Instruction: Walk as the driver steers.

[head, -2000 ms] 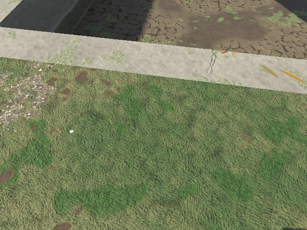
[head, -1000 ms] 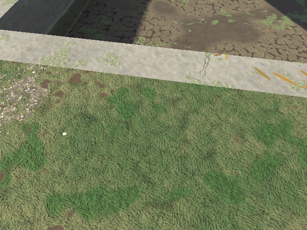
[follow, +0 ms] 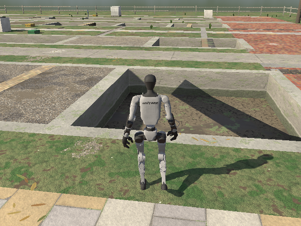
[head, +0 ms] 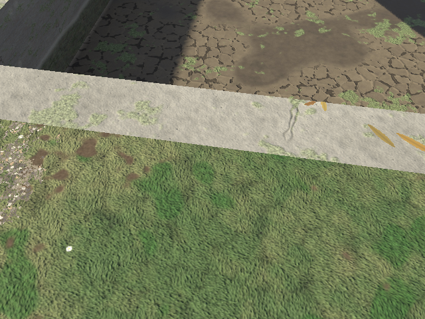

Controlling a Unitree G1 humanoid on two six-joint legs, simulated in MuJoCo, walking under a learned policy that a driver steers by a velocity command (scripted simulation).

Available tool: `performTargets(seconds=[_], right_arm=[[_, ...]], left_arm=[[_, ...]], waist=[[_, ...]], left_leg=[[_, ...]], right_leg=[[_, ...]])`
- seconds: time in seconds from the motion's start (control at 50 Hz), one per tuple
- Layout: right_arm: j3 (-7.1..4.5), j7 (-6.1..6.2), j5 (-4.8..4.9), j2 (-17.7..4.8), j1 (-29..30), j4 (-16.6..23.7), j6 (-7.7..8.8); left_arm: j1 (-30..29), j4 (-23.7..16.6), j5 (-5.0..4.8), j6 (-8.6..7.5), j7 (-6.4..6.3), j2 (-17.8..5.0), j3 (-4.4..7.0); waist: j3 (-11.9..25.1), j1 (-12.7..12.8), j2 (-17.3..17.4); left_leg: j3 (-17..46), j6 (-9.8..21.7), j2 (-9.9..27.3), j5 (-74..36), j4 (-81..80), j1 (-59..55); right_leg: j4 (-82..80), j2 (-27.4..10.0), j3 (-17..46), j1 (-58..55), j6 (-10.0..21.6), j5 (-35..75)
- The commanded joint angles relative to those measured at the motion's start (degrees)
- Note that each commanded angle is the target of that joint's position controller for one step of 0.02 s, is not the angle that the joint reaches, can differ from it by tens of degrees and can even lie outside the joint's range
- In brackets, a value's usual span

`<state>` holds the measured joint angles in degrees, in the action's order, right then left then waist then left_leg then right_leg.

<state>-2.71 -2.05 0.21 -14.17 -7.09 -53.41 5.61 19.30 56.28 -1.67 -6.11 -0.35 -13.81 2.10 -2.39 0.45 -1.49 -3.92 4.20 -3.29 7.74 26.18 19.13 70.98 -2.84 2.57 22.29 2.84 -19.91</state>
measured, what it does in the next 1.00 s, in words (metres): walks ahead: right foot, then left foot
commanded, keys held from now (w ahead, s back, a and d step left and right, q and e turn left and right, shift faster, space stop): w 0.78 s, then w+e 0.22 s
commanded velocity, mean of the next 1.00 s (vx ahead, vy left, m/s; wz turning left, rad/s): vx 0.50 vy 0.00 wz -0.05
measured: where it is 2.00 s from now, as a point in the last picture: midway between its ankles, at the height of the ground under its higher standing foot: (259, 171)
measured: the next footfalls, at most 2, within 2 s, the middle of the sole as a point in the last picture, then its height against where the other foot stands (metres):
right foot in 0.40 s outside the picture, level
left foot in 0.94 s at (197, 247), level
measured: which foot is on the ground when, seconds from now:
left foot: down 0.00-0.42, up 0.44-0.92, down 0.94-1.00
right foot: up 0.00-0.38, down 0.40-0.96, up 0.98-1.00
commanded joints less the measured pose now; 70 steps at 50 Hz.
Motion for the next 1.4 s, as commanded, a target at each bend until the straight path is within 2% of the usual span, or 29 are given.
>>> performTargets(seconds=[0.02,0.12,0.2,0.28,0.34,0.38,0.4,0.42,0.44,0.46,0.5,0.52,0.56,0.62,0.74,0.84,0.88,0.92,0.94,0.96,0.98,1.0,1.04,1.06,1.1,1.14,1.28,1.34,1.4], right_arm=[[-0.31,-0.38,-0.53,-3.7,0.1,1.4,1.22],[-0.96,1.58,-0.40,-7.7,-6.1,-0.9,1.29],[-1.02,2.40,0.43,-8.8,-10.9,-1.7,0.64],[-1.31,2.49,1.00,-9.5,-15.9,-3.5,-0.44],[-1.85,2.62,1.01,-10.3,-16.1,-3.8,-1.52],[-1.67,2.55,0.70,-10.1,-13.9,-3.1,-2.24],[-0.69,2.57,-0.10,-7.9,-14.0,-1.8,-2.27],[1.25,2.08,-0.24,-1.3,-20.4,-0.9,-1.10],[0.99,1.78,0.51,-3.3,-19.7,-1.8,0.48],[-0.42,1.50,2.15,-8.5,-14.5,-0.3,1.40],[-0.68,2.04,1.66,-8.1,-8.7,0.9,1.56],[-1.04,2.32,1.11,-7.4,-9.1,0.7,0.77],[-0.79,2.40,0.79,-4.7,-10.9,0.2,-0.75],[-1.04,2.62,0.23,-4.7,-6.8,1.9,-1.41],[-0.46,1.67,0.39,-3.1,5.5,5.6,-0.67],[-0.40,0.31,0.79,-4.3,12.0,8.7,0.22],[-0.99,-0.02,0.83,-5.9,9.7,8.6,0.83],[-2.94,0.44,0.77,-9.4,-1.7,5.5,1.25],[-4.23,1.05,-0.08,-13.1,-12.5,3.1,1.33],[-5.61,1.35,-0.81,-18.7,-18.6,1.8,0.77],[-4.15,1.31,-0.39,-13.4,-18.6,1.9,0.57],[-3.06,1.48,-0.06,-9.9,-13.6,2.7,0.69],[-1.88,1.42,-0.29,-5.9,-5.7,3.7,0.95],[-1.49,1.37,-0.78,-4.6,-3.7,3.6,1.25],[-1.74,1.40,-1.01,-4.7,-2.7,3.0,1.49],[-2.31,1.88,-1.11,-6.2,-3.3,2.3,1.74],[-2.88,3.17,-0.99,-8.1,-6.5,1.2,0.66],[-3.47,3.26,0.01,-10.0,-9.5,0.5,-0.77],[-4.30,3.41,1.43,-12.1,-9.9,0.2,-1.98]], left_arm=[[4.5,-2.6,0.31,0.64,-0.72,-2.9,1.36],[-6.4,-7.2,1.55,1.21,-0.98,-4.4,1.92],[-15.6,-9.6,1.17,0.49,0.05,-2.9,1.16],[-22.0,-12.1,0.52,0.21,1.49,-3.3,0.68],[-21.3,-13.1,0.41,-0.30,2.38,-5.2,1.09],[-10.4,-10.3,0.51,-0.58,2.30,-8.6,2.92],[1.0,-7.4,0.98,-0.59,1.84,-12.6,4.40],[8.0,-5.6,1.86,-0.07,1.73,-18.5,5.90],[8.5,-5.7,1.53,0.05,1.92,-14.1,4.52],[3.5,-6.4,1.23,-0.06,1.83,-10.9,3.37],[-5.3,-8.2,1.71,-0.07,1.91,-7.7,2.32],[-7.2,-8.4,2.13,-0.31,2.12,-6.0,1.80],[-6.9,-7.5,2.12,-0.67,2.38,-5.9,1.83],[-4.0,-5.8,2.00,-0.78,1.57,-7.9,2.42],[0.9,-3.5,1.21,0.06,0.17,-9.0,2.55],[5.0,-0.9,0.44,1.38,-0.26,-9.4,3.02],[3.9,-1.1,0.32,1.95,-0.52,-10.4,3.50],[1.6,-1.9,0.57,2.43,-0.50,-10.0,3.27],[1.3,-3.2,1.32,2.42,-0.44,-7.6,2.26],[8.7,-4.1,1.34,1.43,-0.06,0.0,0.22],[7.9,-3.2,-0.03,0.38,0.07,-3.4,0.89],[3.0,-4.7,-1.42,0.00,0.01,-8.3,2.28],[-2.1,-5.9,-0.70,0.54,-0.65,-7.7,2.73],[-1.2,-5.7,-0.35,1.38,-0.76,-6.8,3.17],[0.0,-5.9,-0.42,2.95,-0.50,-3.9,2.99],[-1.7,-7.4,-0.16,3.91,-0.50,-3.5,3.14],[-11.9,-11.3,0.62,3.77,1.65,-2.2,2.60],[-16.7,-14.5,0.82,4.03,2.67,-2.0,2.05],[-16.9,-16.9,0.50,4.61,3.12,-3.2,2.58]], waist=[[2.3,1.9,5.5],[-1.4,0.3,3.7],[-1.5,-2.9,3.4],[-2.7,-5.0,3.5],[-1.6,-3.2,4.8],[4.9,3.0,5.3],[13.5,7.1,2.6],[21.9,5.5,-11.3],[25.1,6.2,-12.7],[16.4,5.4,-9.2],[7.1,2.3,-2.1],[5.2,0.4,-2.5],[4.3,-1.3,-3.1],[1.9,-1.2,-1.6],[-1.0,2.2,-1.9],[-3.2,3.1,-1.7],[-1.7,1.1,-2.6],[5.3,-5.1,-2.8],[13.9,-9.1,0.3],[22.9,-6.6,14.6],[25.7,-7.6,16.3],[16.2,-7.0,12.4],[6.8,-3.9,6.6],[4.9,-1.9,7.8],[3.0,-0.2,7.8],[1.5,0.4,6.1],[-1.2,-2.4,3.3],[-2.9,-4.3,2.8],[-1.6,-2.8,5.2]], left_leg=[[17.5,9.7,15.2,2.6,-18.9,-3.7],[12.8,10.6,14.8,-1.5,-22.0,-4.1],[8.5,8.0,13.0,-4.3,-21.3,-7.7],[8.9,7.5,15.9,-4.4,-17.8,-16.4],[10.0,6.2,18.4,-9.9,-13.2,-21.8],[6.9,4.0,15.2,-27.2,0.0,-20.9],[4.1,2.1,12.0,-23.3,15.3,-12.3],[0.6,-2.5,1.9,-0.2,38.4,11.9],[9.4,-2.1,0.4,24.1,47.2,19.9],[10.4,-1.0,4.0,21.4,51.0,25.2],[7.8,-0.6,9.4,11.8,45.3,22.4],[8.1,-0.7,11.2,9.0,41.9,18.8],[7.5,-1.5,11.7,6.7,38.9,15.1],[7.1,-3.0,12.1,0.4,31.3,19.7],[4.3,-3.8,9.4,-14.2,10.9,18.2],[5.6,-2.2,8.2,-9.8,3.7,19.3],[5.4,-1.5,7.0,-6.1,1.9,14.3],[2.8,0.4,4.1,-4.3,0.4,-3.2],[9.1,3.4,10.8,-4.6,3.4,-20.9],[33.5,11.7,25.9,3.2,-0.1,-43.2],[44.7,13.0,27.9,9.9,-7.5,-42.9],[36.1,9.8,26.1,11.4,-8.6,-35.4],[22.8,6.7,22.1,6.0,-12.5,-19.3],[17.8,5.6,20.2,3.6,-14.5,-14.3],[12.1,5.8,19.2,-0.1,-17.5,-9.5],[7.8,6.4,19.3,-4.3,-19.1,-8.7],[-5.3,4.7,17.2,-12.0,-18.6,-13.4],[-7.2,4.7,19.0,-15.7,-14.6,-17.3],[-8.3,3.5,21.1,-32.4,-6.8,-22.7]], right_leg=[[-1.2,-6.1,2.3,7.7,0.3,3.9],[-16.1,-7.4,0.9,16.5,-2.7,16.7],[-32.0,-4.4,-2.1,13.9,-3.0,26.6],[-38.8,-3.1,-2.0,15.3,-2.4,23.9],[-41.8,-1.8,-2.3,12.4,-0.2,16.9],[-43.8,1.7,-5.3,-3.2,2.4,15.1],[-41.3,-3.4,0.1,-20.5,5.6,16.7],[-45.4,-17.5,26.3,-43.1,14.5,6.8],[-53.4,-20.4,40.4,-45.7,16.0,2.4],[-53.8,-18.6,32.2,-39.1,12.9,1.9],[-56.9,-14.1,18.2,-22.7,10.3,11.1],[-58.9,-11.8,13.8,-17.5,9.3,14.1],[-61.8,-10.3,9.9,-13.0,9.8,17.8],[-63.8,-10.0,6.1,-13.4,10.7,23.2],[-65.5,-7.8,0.3,-15.3,8.4,20.8],[-61.1,-11.6,2.9,-23.7,8.1,22.4],[-57.7,-12.5,4.6,-25.1,7.2,26.2],[-45.3,-8.8,2.8,-22.1,5.1,38.8],[-29.9,-5.0,0.4,-12.3,3.0,30.7],[-7.5,4.7,-3.2,10.7,-1.4,3.2],[2.0,4.7,4.6,17.3,-1.4,-13.5],[5.2,1.4,5.1,21.8,-0.6,-10.3],[0.8,-3.5,3.0,18.9,-0.2,-1.2],[-1.7,-5.2,3.6,15.5,-0.1,1.6],[-3.6,-6.1,3.2,12.6,-0.1,3.8],[-5.9,-6.4,3.3,15.0,-0.6,7.5],[-25.9,-5.0,-1.4,15.9,-1.0,23.6],[-30.2,-3.5,-4.6,16.3,-0.1,20.8],[-32.2,-0.2,-8.2,13.4,2.4,11.1]])
Keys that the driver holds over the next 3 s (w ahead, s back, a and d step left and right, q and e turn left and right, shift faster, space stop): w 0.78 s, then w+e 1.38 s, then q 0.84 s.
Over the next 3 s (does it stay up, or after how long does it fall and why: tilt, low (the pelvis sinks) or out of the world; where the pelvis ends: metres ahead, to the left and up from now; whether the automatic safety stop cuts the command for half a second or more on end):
stays up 1.11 -0.24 0.01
